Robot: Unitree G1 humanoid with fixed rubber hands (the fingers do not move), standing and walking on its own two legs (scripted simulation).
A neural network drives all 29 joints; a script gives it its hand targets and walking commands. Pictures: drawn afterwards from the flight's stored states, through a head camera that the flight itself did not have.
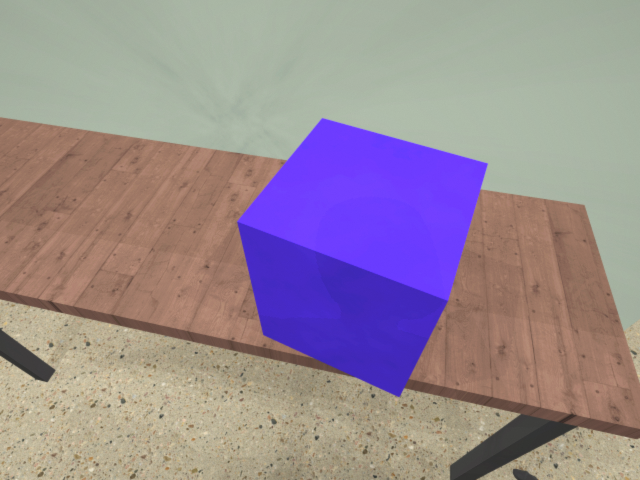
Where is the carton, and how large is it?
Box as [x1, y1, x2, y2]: [237, 118, 487, 396]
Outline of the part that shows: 322,118 237,221 263,334 399,396 447,301 487,163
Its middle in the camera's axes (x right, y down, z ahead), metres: +0.05 +0.03 +0.51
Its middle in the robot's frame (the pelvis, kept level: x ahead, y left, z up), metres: +0.36 -0.04 +0.06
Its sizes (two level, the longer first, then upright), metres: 0.210 0.200 0.250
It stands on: a table, 0.72 m high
